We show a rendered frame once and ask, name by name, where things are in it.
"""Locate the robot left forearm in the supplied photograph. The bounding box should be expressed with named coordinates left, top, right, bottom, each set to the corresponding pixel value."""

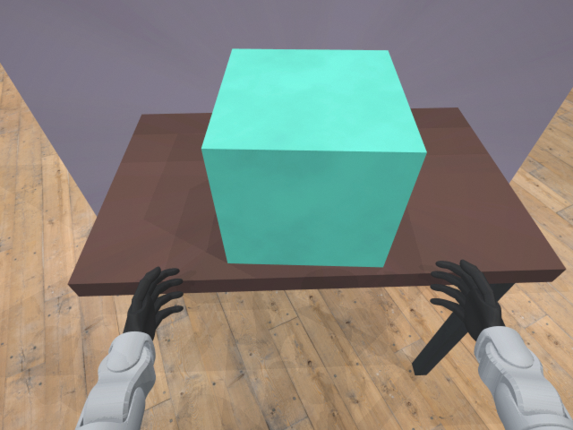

left=75, top=331, right=156, bottom=430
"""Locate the robot right forearm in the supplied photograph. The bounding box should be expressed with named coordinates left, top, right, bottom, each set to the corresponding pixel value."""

left=474, top=326, right=573, bottom=430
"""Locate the table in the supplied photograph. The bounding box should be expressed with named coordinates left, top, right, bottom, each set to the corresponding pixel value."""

left=67, top=107, right=566, bottom=375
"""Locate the left robot hand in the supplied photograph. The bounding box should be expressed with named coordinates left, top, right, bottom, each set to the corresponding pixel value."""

left=123, top=267, right=184, bottom=341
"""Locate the carton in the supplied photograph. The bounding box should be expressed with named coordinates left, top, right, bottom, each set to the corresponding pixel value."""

left=201, top=48, right=427, bottom=267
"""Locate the right robot hand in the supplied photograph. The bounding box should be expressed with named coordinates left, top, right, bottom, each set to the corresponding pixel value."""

left=430, top=260, right=506, bottom=341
